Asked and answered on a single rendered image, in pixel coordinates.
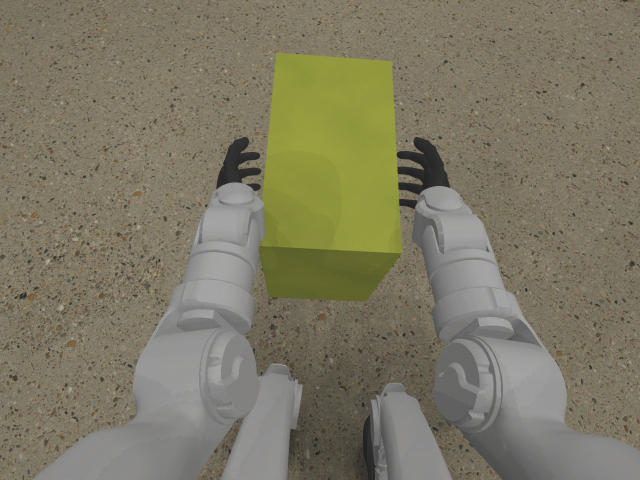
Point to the carton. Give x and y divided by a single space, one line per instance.
331 197

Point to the robot shin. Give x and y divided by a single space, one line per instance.
379 456
279 369

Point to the robot right shin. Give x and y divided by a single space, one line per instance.
379 456

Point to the left robot forearm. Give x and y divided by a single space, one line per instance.
217 285

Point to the left robot hand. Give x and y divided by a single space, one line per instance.
230 173

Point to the robot left upper arm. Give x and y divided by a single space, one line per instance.
189 389

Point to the right robot hand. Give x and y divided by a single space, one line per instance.
432 175

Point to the robot left shin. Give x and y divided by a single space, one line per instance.
279 369

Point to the right robot forearm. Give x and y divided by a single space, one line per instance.
469 294

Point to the robot right upper arm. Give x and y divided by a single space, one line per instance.
509 399

